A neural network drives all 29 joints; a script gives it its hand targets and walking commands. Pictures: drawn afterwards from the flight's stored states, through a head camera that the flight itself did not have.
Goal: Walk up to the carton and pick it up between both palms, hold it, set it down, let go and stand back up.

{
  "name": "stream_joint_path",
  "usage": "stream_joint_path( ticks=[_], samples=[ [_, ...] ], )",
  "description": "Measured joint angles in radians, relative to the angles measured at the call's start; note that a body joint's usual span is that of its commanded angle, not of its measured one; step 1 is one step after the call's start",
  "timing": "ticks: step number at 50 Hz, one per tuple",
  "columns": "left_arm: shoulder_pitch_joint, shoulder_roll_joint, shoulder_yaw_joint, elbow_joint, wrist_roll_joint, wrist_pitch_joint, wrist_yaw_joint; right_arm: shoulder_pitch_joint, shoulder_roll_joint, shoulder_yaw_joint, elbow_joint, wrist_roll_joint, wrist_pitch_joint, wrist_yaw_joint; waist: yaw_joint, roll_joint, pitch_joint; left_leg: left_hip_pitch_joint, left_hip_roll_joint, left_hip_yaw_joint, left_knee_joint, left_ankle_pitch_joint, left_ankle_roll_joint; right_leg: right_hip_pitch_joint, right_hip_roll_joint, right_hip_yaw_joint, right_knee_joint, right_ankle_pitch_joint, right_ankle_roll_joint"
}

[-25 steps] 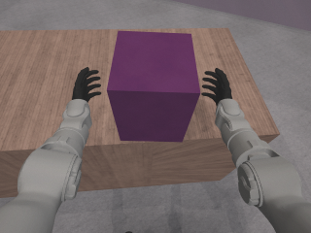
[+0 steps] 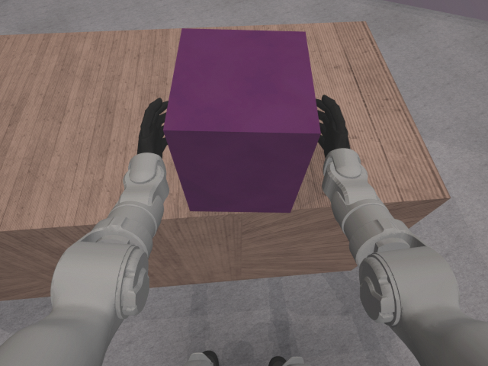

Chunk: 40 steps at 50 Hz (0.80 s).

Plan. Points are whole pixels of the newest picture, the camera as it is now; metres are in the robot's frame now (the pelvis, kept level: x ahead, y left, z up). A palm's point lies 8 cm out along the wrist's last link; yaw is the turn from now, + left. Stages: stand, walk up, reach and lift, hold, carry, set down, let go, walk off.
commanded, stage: reach and lift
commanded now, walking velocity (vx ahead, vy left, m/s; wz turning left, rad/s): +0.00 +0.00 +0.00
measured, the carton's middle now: (241, 130) +0.51 +0.02 +0.03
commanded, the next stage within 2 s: none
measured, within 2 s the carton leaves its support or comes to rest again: neither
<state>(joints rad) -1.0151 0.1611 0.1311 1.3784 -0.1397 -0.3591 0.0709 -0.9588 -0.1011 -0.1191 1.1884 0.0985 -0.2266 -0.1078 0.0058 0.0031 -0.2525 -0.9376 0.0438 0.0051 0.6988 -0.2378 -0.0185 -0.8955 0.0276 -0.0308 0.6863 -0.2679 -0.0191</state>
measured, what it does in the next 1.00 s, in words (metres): stands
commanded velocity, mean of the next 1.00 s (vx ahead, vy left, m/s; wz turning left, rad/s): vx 0.00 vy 0.00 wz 0.00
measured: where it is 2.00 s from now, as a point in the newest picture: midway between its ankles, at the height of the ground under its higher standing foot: outside the picture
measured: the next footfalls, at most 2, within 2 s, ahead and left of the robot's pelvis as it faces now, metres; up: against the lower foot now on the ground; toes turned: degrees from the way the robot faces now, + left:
none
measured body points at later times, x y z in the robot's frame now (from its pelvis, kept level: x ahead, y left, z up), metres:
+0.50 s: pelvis +0.03 +0.01 +0.03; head +0.12 +0.01 +0.47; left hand +0.45 +0.16 +0.04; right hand +0.44 -0.13 +0.05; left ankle +0.03 +0.13 -0.70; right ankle +0.01 -0.11 -0.70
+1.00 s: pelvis +0.03 +0.00 +0.04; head +0.13 +0.02 +0.48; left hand +0.45 +0.16 +0.04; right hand +0.44 -0.13 +0.05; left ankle +0.03 +0.13 -0.70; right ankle +0.01 -0.10 -0.70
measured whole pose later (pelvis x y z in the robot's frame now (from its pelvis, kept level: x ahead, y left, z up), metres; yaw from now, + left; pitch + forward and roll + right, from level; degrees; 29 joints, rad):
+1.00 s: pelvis +0.03 +0.00 +0.04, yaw +0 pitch +18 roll -1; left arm -0.81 -0.02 0.56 1.17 0.37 -0.36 0.09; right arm -0.74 0.15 -0.72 1.01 -0.53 -0.37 -0.10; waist 0.01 -0.02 -0.10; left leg -0.54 0.04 0.04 0.39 -0.15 -0.01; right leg -0.49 0.02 -0.04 0.35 -0.17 -0.01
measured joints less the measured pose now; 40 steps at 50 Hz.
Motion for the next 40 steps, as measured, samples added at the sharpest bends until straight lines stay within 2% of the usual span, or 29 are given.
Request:
stream_joint_path(
  ticks=[2,5,9,13,21,35,40],
  samples=[
    [0.001,-0.013,0.063,-0.011,0.065,0.005,0.014,0.005,0.037,-0.080,-0.013,-0.078,-0.012,-0.031,-0.002,0.002,0.020,0.023,-0.002,-0.002,-0.018,0.008,0.001,0.024,-0.002,-0.002,-0.018,0.007,0.000],
    [0.016,-0.032,0.148,-0.025,0.175,-0.013,0.018,0.030,0.098,-0.249,-0.052,-0.260,-0.047,-0.047,-0.004,0.010,0.062,0.075,-0.004,-0.005,-0.057,0.023,0.003,0.082,-0.003,-0.007,-0.066,0.025,0.001],
    [0.050,-0.068,0.240,-0.010,0.275,-0.062,0.030,0.090,0.156,-0.423,-0.090,-0.429,-0.112,-0.025,0.003,0.021,0.097,0.153,0.000,-0.003,-0.092,0.025,0.005,0.169,0.001,-0.007,-0.122,0.039,0.003],
    [0.101,-0.097,0.309,-0.016,0.340,-0.083,0.024,0.144,0.182,-0.503,-0.104,-0.538,-0.148,0.010,0.003,0.021,0.114,0.233,-0.004,0.009,-0.143,0.032,0.009,0.246,-0.004,0.000,-0.172,0.049,0.007],
    [0.156,-0.124,0.360,-0.056,0.403,-0.078,0.025,0.185,0.199,-0.548,-0.105,-0.601,-0.166,0.023,0.009,0.004,0.128,0.328,-0.006,0.032,-0.225,0.052,0.012,0.330,-0.008,0.015,-0.245,0.070,0.011],
    [0.201,-0.171,0.405,-0.169,0.488,-0.033,0.028,0.217,0.227,-0.581,-0.145,-0.624,-0.168,0.018,0.017,-0.021,0.146,0.382,-0.001,0.037,-0.289,0.075,0.008,0.389,-0.005,0.007,-0.318,0.097,0.006],
    [0.207,-0.176,0.415,-0.191,0.493,-0.019,0.018,0.221,0.238,-0.582,-0.159,-0.620,-0.156,0.012,0.011,-0.024,0.150,0.390,0.000,0.034,-0.298,0.080,0.007,0.400,-0.006,-0.001,-0.329,0.100,0.005]
  ],
)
